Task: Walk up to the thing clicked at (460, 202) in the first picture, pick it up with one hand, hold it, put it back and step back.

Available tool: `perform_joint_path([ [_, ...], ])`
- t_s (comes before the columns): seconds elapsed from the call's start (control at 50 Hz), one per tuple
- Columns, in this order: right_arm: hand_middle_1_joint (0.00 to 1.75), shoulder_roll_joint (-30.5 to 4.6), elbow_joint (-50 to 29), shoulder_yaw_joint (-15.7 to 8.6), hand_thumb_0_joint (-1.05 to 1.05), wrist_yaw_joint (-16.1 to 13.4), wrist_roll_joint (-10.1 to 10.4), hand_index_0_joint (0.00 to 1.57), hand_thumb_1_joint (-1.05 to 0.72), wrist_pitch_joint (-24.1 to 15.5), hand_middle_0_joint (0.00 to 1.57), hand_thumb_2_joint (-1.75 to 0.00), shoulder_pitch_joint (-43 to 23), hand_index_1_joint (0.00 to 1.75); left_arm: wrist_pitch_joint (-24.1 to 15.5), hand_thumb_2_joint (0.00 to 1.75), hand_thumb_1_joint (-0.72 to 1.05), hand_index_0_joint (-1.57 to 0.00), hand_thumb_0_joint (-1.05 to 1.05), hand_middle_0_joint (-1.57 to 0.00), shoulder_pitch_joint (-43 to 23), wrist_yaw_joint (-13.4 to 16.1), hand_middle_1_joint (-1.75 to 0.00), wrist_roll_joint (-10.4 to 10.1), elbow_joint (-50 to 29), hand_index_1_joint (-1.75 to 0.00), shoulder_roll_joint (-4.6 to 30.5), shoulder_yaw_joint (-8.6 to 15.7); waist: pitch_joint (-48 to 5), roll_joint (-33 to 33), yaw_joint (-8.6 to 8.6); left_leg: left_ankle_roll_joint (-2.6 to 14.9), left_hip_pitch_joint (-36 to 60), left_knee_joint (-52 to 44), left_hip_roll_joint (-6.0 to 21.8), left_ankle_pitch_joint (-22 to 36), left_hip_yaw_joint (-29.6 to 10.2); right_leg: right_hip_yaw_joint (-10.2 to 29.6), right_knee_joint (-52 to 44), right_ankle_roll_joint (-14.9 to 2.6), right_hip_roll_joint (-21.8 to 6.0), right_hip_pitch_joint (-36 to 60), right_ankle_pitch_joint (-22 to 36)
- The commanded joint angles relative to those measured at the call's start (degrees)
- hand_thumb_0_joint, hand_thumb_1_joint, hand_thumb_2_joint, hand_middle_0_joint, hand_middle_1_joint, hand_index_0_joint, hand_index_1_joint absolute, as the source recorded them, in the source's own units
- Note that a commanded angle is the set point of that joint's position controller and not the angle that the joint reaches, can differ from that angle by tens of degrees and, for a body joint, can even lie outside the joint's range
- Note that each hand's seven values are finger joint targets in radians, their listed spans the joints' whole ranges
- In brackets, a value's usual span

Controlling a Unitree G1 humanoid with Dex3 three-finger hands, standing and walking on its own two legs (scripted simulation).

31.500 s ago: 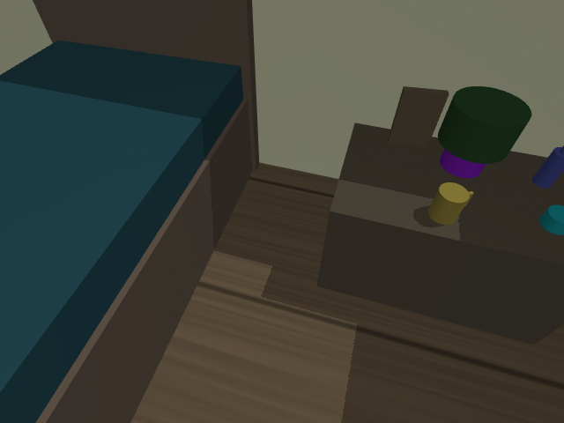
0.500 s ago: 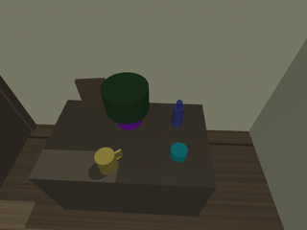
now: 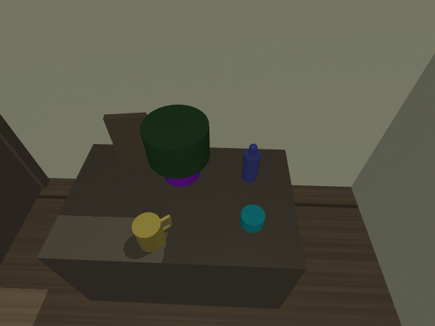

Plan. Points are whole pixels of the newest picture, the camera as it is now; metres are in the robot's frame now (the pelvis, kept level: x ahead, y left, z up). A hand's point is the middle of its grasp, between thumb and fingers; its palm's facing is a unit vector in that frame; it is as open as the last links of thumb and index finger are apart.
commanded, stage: stand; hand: left
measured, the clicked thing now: (154, 229) +0.45 +0.20 -0.28
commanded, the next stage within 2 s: step back in 0.90 s
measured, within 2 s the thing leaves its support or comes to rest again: neither
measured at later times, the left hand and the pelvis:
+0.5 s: hand out of the picture +0.07 +0.25 -0.16, palm faces -0.02 -0.94 -0.34, open 7.4 cm; pelvis +0.01 +0.00 +0.00, yaw +0 degrees
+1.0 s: hand out of the picture +0.09 +0.25 -0.16, palm faces +0.01 -0.93 -0.36, open 7.4 cm; pelvis +0.00 -0.01 -0.01, yaw +0 degrees
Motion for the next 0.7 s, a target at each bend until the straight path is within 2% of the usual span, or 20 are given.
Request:
perform_joint_path([
  [0.0, 0.30, -12.2, -3.1, -1.9, 0.00, -0.9, 0.1, 0.20, -0.90, -1.0, 0.20, -0.90, -2.4, 0.30, -1.1, 0.90, 0.90, -0.20, 0.00, -0.20, -1.5, 0.7, -0.30, -0.2, -2.9, -0.30, 12.3, 2.0, -2.7, 0.4, -0.02, 1.59, -0.1, -3.7, 6.0, 3.9, -5.0, 4.1, -3.4, -1.93, -5.5, -1.3, 4.9],
  [0.04, 0.30, -12.4, -3.1, -2.0, 0.00, -0.9, 0.1, 0.20, -0.90, -0.9, 0.20, -0.90, -2.2, 0.30, -1.2, 0.90, 0.90, -0.20, 0.00, -0.20, -1.9, 0.8, -0.30, -0.1, -3.3, -0.30, 12.4, 2.0, -4.0, -0.3, -0.02, 1.86, 0.7, -2.8, 6.4, 6.4, -4.8, 4.2, -3.1, -1.97, -5.8, -0.6, 6.9],
  [0.08, 0.30, -12.2, -3.1, -2.0, 0.00, -0.9, 0.1, 0.20, -0.90, -0.9, 0.20, -0.90, -2.2, 0.30, -1.2, 0.90, 0.90, -0.20, 0.00, -0.20, -1.9, 0.8, -0.30, -0.1, -3.3, -0.30, 12.5, 2.0, -3.5, -0.6, -0.18, 1.72, 1.0, -3.0, 6.3, 6.8, -4.8, 4.2, -3.4, -1.91, -5.7, -1.2, 6.1],
  [0.22, 0.30, -12.3, -2.9, -2.0, 0.00, -0.7, 0.1, 0.20, -0.90, -0.7, 0.20, -0.90, -1.9, 0.30, -1.1, 0.90, 0.90, -0.20, 0.00, -0.20, -1.5, 0.6, -0.30, -0.2, -3.3, -0.30, 12.5, 1.9, -1.7, -0.5, -0.45, 1.78, -0.5, -3.7, 5.9, 1.1, -4.8, 4.2, -4.1, -2.16, -5.4, -2.4, 1.7],
  [0.34, 0.30, -12.2, -3.1, -2.1, 0.00, -0.6, 0.2, 0.20, -0.90, -0.9, 0.20, -0.90, -2.4, 0.30, -1.3, 0.90, 0.90, -0.20, 0.00, -0.20, -1.3, 0.6, -0.30, -0.2, -3.7, -0.30, 12.6, 1.9, -3.4, -0.4, -0.28, 1.76, 0.7, -3.2, 6.3, 4.9, -5.0, 4.4, -3.5, -2.35, -5.6, -1.5, 4.5],
  [0.44, 0.30, -12.2, -3.0, -1.9, 0.00, -0.6, 0.2, 0.20, -0.90, -0.8, 0.20, -0.90, -1.9, 0.30, -1.2, 0.90, 0.90, -0.20, 0.00, -0.20, -1.4, 0.6, -0.30, -0.3, -4.0, -0.30, 12.5, 1.9, -3.0, 0.1, -0.27, 1.59, -0.3, -3.4, 6.0, 4.6, -4.8, 4.3, -3.5, -2.25, -5.6, -1.1, 5.3],
  [0.68, 0.30, -12.1, -3.3, -1.7, 0.00, -0.7, 0.2, 0.20, -0.90, -1.0, 0.20, -0.90, -1.5, 0.30, -1.2, 0.90, 0.90, -0.20, 0.00, -0.20, -1.6, 0.6, -0.30, -0.5, -4.6, -0.30, 12.6, 1.9, -4.4, 0.0, -0.29, 1.44, 0.6, -2.6, 6.4, 10.4, -4.2, 4.1, -2.5, -2.16, -5.9, 0.7, 11.1],
])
